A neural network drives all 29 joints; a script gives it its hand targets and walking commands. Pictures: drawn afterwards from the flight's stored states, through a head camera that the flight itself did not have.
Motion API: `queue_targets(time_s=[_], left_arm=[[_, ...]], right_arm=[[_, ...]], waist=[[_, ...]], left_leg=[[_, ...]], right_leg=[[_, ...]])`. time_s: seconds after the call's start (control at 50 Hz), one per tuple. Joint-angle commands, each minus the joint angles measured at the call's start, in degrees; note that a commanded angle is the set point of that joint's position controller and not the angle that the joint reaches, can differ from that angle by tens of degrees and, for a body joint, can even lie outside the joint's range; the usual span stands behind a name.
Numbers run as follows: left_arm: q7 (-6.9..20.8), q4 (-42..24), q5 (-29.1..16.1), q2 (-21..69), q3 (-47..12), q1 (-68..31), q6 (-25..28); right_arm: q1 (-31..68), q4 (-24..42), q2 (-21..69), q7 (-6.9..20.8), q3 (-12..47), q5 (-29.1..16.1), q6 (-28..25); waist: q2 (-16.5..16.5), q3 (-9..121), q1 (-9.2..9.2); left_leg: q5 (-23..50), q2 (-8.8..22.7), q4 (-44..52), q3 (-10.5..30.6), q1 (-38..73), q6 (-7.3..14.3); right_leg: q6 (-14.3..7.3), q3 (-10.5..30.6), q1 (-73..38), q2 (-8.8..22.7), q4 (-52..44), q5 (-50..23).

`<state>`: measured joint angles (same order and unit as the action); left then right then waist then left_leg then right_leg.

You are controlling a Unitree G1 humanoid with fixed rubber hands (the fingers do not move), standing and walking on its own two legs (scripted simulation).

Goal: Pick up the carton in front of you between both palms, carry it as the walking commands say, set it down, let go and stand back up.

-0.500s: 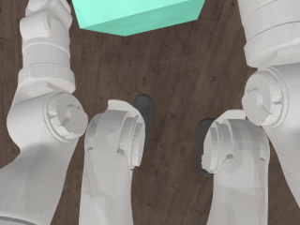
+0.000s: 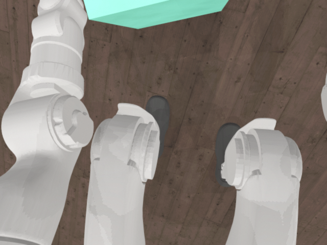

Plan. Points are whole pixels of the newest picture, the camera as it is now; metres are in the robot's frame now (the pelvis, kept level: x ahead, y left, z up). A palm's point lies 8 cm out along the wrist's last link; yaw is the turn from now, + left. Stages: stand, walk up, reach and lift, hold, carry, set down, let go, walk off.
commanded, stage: set down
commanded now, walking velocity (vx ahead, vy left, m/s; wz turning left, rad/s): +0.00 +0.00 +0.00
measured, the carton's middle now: out of the picture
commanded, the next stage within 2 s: let go in 1.04 s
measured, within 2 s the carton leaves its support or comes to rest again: neither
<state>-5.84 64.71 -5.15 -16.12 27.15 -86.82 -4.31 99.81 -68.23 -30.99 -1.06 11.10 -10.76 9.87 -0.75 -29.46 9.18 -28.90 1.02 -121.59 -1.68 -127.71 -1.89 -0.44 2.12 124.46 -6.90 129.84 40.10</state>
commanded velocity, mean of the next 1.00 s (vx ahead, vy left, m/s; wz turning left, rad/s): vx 0.00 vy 0.00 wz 0.00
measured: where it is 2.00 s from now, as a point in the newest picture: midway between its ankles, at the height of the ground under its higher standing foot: (190, 151)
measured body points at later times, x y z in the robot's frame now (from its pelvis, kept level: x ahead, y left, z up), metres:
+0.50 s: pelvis +0.00 +0.00 +0.09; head +0.37 +0.02 +0.35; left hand +0.54 +0.27 -0.03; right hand +0.65 -0.10 -0.02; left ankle +0.14 +0.13 -0.34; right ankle +0.08 -0.10 -0.34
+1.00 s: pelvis +0.02 +0.01 +0.22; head +0.37 +0.02 +0.51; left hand +0.53 +0.27 +0.12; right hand +0.65 -0.11 +0.13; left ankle +0.14 +0.13 -0.34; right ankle +0.08 -0.10 -0.34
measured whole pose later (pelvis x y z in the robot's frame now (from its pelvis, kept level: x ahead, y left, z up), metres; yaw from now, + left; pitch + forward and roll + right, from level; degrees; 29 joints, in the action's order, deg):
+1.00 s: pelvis +0.02 +0.01 +0.22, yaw -1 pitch +47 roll +1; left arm -7.1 38.6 -1.7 -8.0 26.1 -69.0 -17.1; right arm 86.5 -60.6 -27.9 4.9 -6.0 1.6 17.3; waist 3.0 -2.2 11.1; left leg -17.8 -0.6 -73.0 0.3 -102.7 -1.0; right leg -0.2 2.8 99.6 -4.3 78.9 26.6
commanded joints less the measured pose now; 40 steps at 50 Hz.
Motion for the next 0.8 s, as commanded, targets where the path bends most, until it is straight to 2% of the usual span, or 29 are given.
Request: queue_targets(time_s=[0.0, 0.06, 0.16, 0.28, 0.4, 0.54, 0.66, 0.78], left_arm=[[-0.78, -8.99, -1.56, -10.45, -1.71, -13.00, 0.87], [-1.49, -12.57, -2.80, -9.49, -3.24, -11.75, -0.44], [-3.02, -20.16, -4.22, -7.89, -4.83, -9.38, -4.04], [-3.73, -21.46, -2.41, -3.60, -4.86, -8.78, -7.33], [-3.76, -22.53, -0.19, -2.57, -3.68, -7.06, -8.65], [-3.15, -26.94, 1.41, -2.42, -2.04, -2.80, -10.13], [-2.55, -31.30, 1.18, -1.95, -1.95, 0.02, -11.50], [-2.14, -32.75, 1.48, -0.58, -2.05, 2.60, -12.14]], right_arm=[[22.47, 5.86, -0.41, 1.00, 2.02, -2.81, -0.90], [21.18, 5.06, -2.09, 0.86, 0.30, -1.35, -0.06], [19.76, 9.51, -5.03, -0.29, -4.79, 2.20, 2.24], [16.73, 8.93, -6.02, 0.77, -10.67, 6.04, 3.96], [14.74, 7.46, -4.80, 2.38, -12.25, 7.38, 4.62], [12.01, 10.53, -3.55, 3.72, -13.12, 8.56, 5.79], [10.74, 15.20, -3.98, 4.13, -14.30, 9.57, 6.85], [8.27, 15.89, -4.00, 4.82, -15.87, 10.75, 7.17]], waist=[[13.62, 73.91, 11.19], [12.94, 79.95, 9.99], [11.86, 91.28, 7.26], [9.14, 85.28, 4.53], [9.68, 85.52, 5.11], [12.42, 91.40, 6.22], [14.01, 96.27, 5.87], [13.50, 95.90, 5.30]], left_leg=[[29.16, -0.16, 4.38, -1.09, 39.53, 1.06], [31.29, -0.69, 5.52, -1.01, 45.87, 1.07], [32.69, -2.54, 9.92, -1.58, 56.23, 1.09], [25.19, -3.25, 15.95, -2.14, 50.69, -0.01], [23.23, -3.62, 21.52, -2.93, 48.12, -0.55], [27.79, -4.19, 28.20, -3.47, 51.20, -0.43], [32.37, -4.50, 34.23, -3.43, 56.59, -0.36], [34.81, -4.48, 40.88, -2.96, 62.68, -0.59]], right_leg=[[1.39, 2.18, -25.77, 5.31, -12.67, -23.37], [1.19, 0.56, -25.30, 4.74, -13.94, -22.27], [0.42, -2.34, -26.63, 3.10, -18.74, -19.90], [-0.24, -2.63, -23.61, 2.74, -24.99, -14.94], [-0.33, -2.35, -26.89, 2.39, -30.26, -15.63], [0.23, -2.35, -34.56, 1.51, -36.49, -21.36], [0.73, -2.47, -42.02, 0.96, -42.26, -26.38], [0.94, -2.45, -45.78, 0.76, -48.95, -28.28]])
